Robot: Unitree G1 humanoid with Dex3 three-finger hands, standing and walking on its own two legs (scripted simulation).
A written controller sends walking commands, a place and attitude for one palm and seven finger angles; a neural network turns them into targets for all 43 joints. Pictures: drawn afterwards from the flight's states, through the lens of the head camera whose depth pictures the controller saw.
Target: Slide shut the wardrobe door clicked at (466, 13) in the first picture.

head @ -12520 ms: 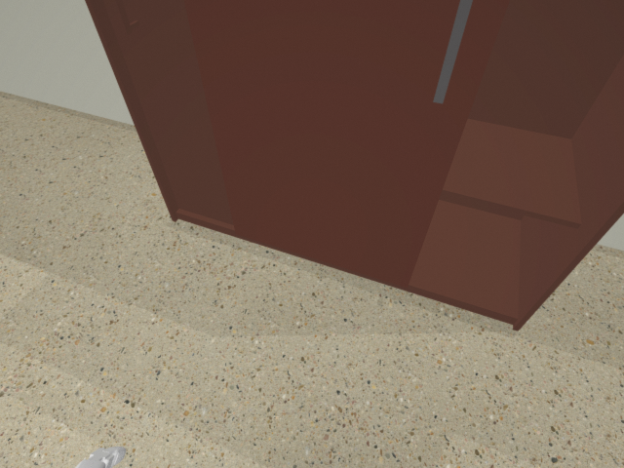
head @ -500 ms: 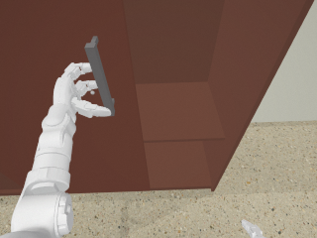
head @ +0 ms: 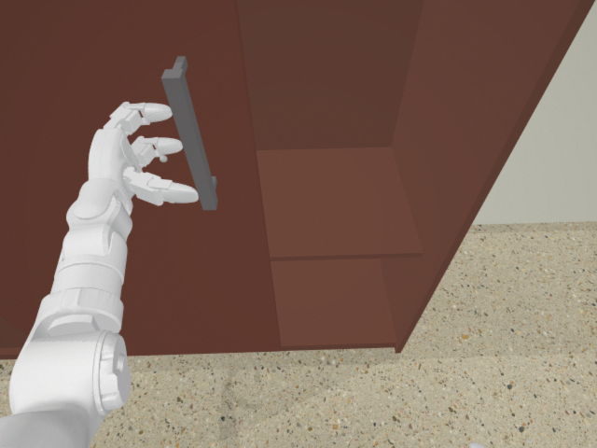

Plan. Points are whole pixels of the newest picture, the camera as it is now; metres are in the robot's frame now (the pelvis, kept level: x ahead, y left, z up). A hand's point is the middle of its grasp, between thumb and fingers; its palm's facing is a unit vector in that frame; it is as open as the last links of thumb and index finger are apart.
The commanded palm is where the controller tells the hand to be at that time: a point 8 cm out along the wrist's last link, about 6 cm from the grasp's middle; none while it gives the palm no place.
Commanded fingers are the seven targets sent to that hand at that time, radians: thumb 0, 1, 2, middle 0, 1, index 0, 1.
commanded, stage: slide the fingers in behind the handle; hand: left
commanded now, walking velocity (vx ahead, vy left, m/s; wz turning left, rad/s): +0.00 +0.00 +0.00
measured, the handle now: (197, 141) +0.49 +0.15 +0.16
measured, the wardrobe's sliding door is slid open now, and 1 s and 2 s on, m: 0.39 0.39 0.39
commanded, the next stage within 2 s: grip the handle and tug to test in 1.70 s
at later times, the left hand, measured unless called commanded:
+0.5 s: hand (170, 167) +0.42 +0.18 +0.17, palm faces +0.06 -1.00 +0.00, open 14.0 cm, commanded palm +0.40 +0.22 +0.17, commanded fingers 0.00 -0.50 0.30 -0.30 -1.20 -0.30 -1.20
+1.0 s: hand (193, 165) +0.43 +0.15 +0.17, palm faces +0.05 -1.00 +0.01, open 14.0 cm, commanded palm +0.40 +0.20 +0.17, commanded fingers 0.00 -0.50 0.30 -0.30 -1.20 -0.30 -1.20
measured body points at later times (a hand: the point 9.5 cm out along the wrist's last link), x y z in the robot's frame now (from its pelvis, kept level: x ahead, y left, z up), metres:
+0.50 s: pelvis +0.00 +0.00 +0.00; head +0.01 -0.01 +0.45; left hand +0.42 +0.23 +0.17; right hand +0.12 -0.25 -0.11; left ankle -0.03 +0.11 -0.74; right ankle +0.00 -0.12 -0.74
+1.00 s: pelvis +0.01 +0.00 +0.00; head +0.02 -0.02 +0.45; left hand +0.42 +0.20 +0.17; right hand +0.11 -0.25 -0.11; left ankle -0.03 +0.11 -0.74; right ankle +0.00 -0.12 -0.74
